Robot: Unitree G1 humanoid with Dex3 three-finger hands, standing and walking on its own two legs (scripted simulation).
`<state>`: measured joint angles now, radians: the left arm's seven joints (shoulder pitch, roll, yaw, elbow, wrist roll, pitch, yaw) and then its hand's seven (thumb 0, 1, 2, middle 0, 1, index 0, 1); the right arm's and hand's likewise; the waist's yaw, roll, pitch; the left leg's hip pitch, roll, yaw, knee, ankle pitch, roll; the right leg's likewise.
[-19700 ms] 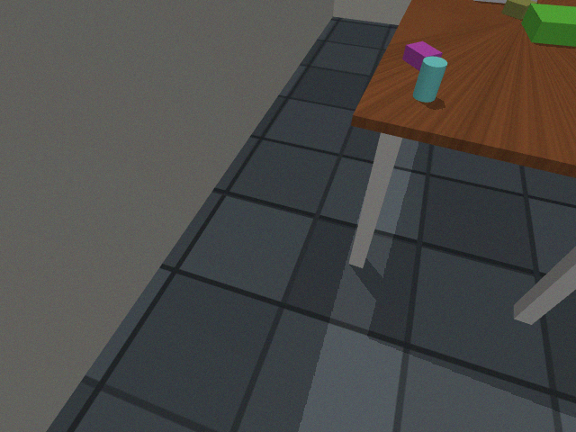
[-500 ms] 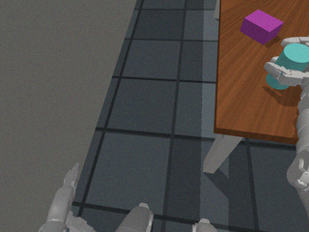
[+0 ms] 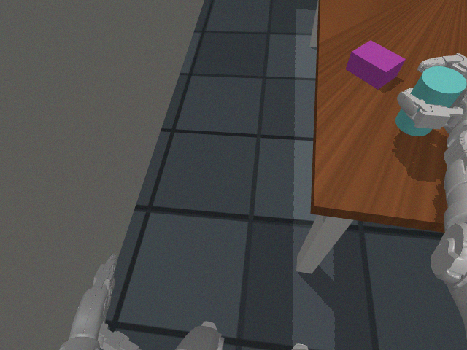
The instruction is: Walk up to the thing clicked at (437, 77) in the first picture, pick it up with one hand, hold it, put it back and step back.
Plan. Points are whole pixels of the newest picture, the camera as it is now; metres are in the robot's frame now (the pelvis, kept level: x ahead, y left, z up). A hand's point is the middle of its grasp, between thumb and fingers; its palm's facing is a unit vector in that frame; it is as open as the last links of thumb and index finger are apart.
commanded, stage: settle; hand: right
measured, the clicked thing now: (427, 103) +0.51 -0.23 +0.12
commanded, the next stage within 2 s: lift in 0.44 s
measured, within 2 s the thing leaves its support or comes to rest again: neither
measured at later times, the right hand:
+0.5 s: hand (430, 82) +0.52 -0.21 +0.16, palm faces +0.15 +0.99 +0.01, open 8.2 cm
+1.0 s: hand (445, 70) +0.48 -0.20 +0.21, palm faces +0.15 +0.99 +0.00, open 8.2 cm
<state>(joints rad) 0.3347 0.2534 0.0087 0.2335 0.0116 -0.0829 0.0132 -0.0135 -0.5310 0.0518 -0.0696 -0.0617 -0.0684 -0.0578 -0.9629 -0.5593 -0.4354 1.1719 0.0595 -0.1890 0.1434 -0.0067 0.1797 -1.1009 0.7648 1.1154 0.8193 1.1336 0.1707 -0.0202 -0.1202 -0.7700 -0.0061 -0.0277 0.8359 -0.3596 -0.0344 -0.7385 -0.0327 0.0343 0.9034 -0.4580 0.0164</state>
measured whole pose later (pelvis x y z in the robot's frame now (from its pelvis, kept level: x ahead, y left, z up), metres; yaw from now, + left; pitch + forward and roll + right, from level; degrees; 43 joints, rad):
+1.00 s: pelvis +0.01 +0.01 +0.02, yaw +0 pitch +10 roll +0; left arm 0.36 0.26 0.04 0.32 -0.02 -0.08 0.02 -0.01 -0.52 0.05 -0.06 -0.06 -0.06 -0.05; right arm -0.83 -0.41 -0.38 0.90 0.11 -0.03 0.13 -0.01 0.21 -1.14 0.77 1.13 0.82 1.15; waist 0.07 -0.05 -0.13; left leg -0.54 0.01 -0.04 0.69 -0.33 -0.03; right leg -0.48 -0.03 0.02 0.72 -0.40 0.02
